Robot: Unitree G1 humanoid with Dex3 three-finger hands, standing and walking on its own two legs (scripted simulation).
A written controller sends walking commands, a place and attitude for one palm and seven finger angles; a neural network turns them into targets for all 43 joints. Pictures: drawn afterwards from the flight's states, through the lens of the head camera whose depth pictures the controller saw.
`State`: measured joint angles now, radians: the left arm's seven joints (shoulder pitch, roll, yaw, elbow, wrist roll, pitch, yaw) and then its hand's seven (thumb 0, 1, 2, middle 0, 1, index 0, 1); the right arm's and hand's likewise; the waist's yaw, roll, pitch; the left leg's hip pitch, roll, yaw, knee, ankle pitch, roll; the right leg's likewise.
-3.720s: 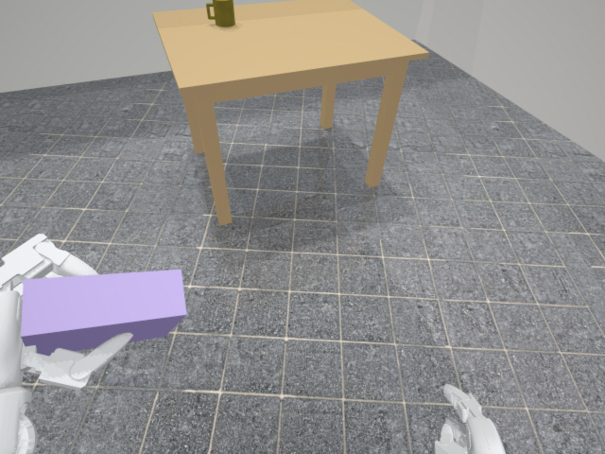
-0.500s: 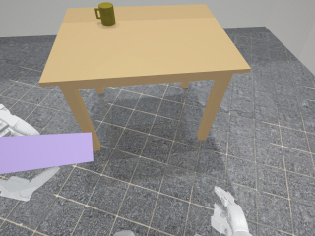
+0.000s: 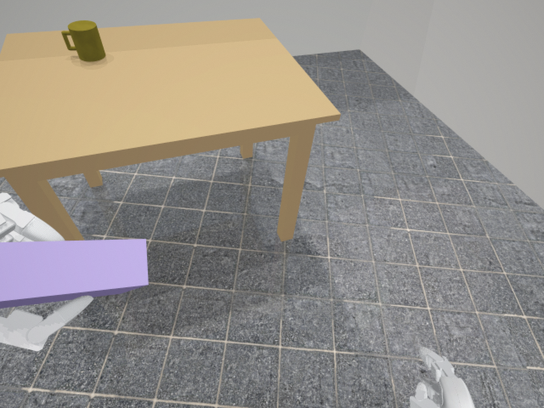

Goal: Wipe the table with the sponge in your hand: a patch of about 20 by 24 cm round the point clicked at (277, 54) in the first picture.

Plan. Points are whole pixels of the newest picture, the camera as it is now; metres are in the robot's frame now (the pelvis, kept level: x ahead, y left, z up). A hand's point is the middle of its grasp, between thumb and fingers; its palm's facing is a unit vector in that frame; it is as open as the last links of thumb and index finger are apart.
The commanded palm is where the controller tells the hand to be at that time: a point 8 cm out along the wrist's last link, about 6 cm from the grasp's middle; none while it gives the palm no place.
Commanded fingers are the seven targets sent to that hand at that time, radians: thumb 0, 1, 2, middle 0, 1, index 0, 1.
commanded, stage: take the last steps up to it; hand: left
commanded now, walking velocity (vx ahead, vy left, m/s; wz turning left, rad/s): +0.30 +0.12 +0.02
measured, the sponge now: (90, 272) +0.22 +0.21 +0.16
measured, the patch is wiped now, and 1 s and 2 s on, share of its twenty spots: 0.00 0.00 0.00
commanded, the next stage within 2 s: none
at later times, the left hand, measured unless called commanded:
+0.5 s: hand (31, 306) +0.18 +0.24 +0.17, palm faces +0.41 -0.78 -0.47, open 9.3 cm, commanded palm +0.13 +0.28 +0.18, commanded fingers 0.00 0.10 1.30 -1.20 -1.60 -1.20 -1.60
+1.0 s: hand (68, 243) +0.25 +0.25 +0.16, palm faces +0.41 -0.78 -0.47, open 9.3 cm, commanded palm +0.19 +0.29 +0.18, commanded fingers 0.00 0.10 1.30 -1.20 -1.60 -1.20 -1.60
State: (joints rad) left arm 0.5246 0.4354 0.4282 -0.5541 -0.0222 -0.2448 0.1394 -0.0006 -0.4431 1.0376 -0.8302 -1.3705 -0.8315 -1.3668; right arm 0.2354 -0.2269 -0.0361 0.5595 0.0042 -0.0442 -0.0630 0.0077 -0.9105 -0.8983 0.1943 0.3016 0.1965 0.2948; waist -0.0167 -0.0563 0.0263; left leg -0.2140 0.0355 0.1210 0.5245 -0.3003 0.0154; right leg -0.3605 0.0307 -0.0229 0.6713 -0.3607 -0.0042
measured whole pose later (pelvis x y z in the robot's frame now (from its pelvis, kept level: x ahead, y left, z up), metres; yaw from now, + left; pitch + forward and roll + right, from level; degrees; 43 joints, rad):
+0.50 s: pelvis -0.02 +0.00 +0.01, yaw +2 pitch +0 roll +1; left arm 0.52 0.37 0.36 -0.49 0.00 -0.23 0.15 0.00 -0.45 1.04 -0.84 -1.36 -0.84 -1.36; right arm 0.25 -0.25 -0.03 0.65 0.00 -0.05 -0.07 0.01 -0.91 -0.90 0.20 0.30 0.20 0.30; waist -0.01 -0.01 0.04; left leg -0.34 0.07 0.11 0.63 -0.32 -0.01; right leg -0.22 -0.10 -0.13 0.50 -0.27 0.01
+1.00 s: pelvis +0.04 +0.00 -0.01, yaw +1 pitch -1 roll +0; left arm 0.43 0.34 0.34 -0.42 -0.01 -0.20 0.13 0.00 -0.45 1.04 -0.84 -1.35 -0.84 -1.35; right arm 0.18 -0.19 0.01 0.67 0.00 -0.06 -0.05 0.01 -0.90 -0.90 0.20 0.30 0.21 0.30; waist 0.02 0.06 0.06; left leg -0.42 0.06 0.06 1.05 -0.43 -0.02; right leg -0.28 -0.05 -0.18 0.61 -0.31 -0.05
